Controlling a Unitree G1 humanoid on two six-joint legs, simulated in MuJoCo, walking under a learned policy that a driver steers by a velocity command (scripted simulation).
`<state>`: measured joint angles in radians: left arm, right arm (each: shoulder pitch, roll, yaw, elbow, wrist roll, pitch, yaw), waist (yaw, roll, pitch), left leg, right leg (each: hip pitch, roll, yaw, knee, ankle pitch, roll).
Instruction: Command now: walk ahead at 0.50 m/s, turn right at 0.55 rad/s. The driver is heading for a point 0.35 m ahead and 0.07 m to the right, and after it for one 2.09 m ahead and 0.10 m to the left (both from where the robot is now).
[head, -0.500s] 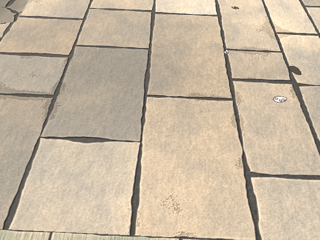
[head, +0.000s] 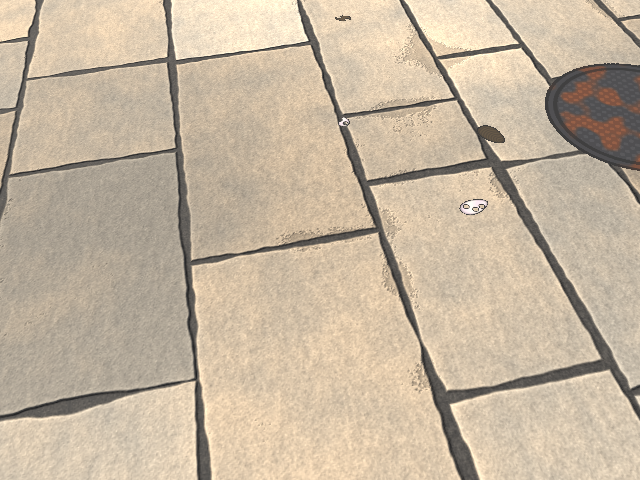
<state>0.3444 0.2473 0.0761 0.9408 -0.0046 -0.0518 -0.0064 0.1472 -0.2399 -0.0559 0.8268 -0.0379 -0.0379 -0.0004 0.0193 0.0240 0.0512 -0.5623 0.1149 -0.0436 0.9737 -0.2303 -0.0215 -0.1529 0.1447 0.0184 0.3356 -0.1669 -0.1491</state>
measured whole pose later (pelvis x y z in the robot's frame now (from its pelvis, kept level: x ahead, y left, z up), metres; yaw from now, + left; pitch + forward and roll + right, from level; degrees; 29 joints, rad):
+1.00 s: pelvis +0.56 +0.01 -0.15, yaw -20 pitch +2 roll +1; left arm -0.06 0.19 -0.02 0.75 0.06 -0.08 -0.02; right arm 0.54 -0.19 -0.02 0.97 0.00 -0.05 0.01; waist -0.10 0.01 0.04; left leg -0.10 -0.04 0.01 0.65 -0.47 0.06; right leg -0.41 0.02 -0.06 0.53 -0.14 -0.08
